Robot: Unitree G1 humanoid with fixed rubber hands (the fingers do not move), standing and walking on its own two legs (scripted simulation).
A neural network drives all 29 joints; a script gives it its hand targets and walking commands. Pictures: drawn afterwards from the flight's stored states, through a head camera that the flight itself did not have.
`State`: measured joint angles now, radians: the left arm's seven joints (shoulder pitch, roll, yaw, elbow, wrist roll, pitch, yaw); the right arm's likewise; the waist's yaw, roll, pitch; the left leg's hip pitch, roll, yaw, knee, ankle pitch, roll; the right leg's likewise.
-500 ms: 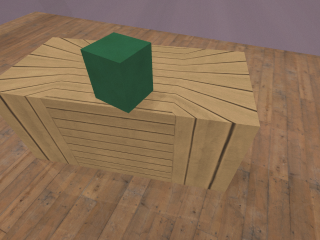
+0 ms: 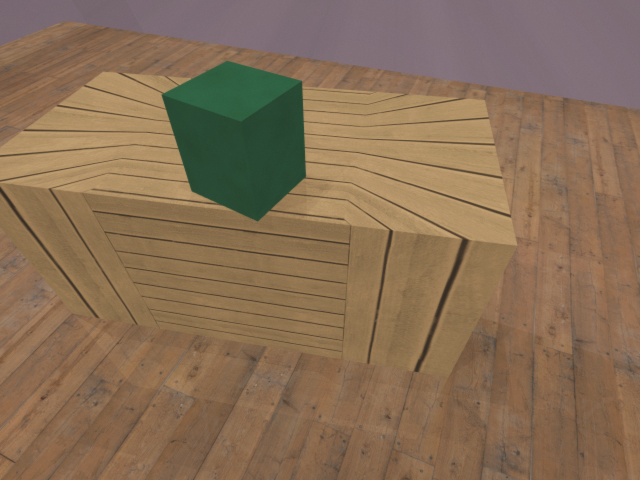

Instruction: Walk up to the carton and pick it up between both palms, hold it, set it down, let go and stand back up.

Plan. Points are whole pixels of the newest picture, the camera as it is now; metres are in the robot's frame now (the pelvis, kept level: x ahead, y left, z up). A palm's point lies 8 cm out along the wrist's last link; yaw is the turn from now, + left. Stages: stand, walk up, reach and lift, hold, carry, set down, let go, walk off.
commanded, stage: walk up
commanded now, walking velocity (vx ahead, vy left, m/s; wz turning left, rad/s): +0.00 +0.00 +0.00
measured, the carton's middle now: (242, 140) +0.85 +0.21 -0.01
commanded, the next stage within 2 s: none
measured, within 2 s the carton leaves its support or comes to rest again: neither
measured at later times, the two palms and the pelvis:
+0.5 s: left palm out of the picture +0.10 +0.38 -0.14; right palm out of the picture +0.05 -0.16 -0.15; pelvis +0.07 +0.10 -0.03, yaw -4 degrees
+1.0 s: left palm (76, 378) +0.32 +0.41 -0.11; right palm (418, 402) +0.29 -0.13 -0.13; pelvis +0.24 +0.15 -0.02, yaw -8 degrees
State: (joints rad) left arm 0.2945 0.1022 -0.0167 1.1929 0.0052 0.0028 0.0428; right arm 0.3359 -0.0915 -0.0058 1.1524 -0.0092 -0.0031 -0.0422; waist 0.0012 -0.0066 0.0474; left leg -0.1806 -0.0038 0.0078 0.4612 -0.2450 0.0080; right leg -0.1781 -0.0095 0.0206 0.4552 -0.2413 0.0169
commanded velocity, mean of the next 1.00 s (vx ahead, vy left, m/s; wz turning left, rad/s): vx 0.00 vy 0.00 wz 0.00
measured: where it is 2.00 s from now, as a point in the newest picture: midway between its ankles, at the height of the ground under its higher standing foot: (218, 401)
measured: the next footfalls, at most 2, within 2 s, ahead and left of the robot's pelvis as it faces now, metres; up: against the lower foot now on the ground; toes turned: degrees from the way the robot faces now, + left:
left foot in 0.36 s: +0.12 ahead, +0.21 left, +0.00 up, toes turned +2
right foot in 0.76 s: +0.30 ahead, -0.01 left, +0.00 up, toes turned -11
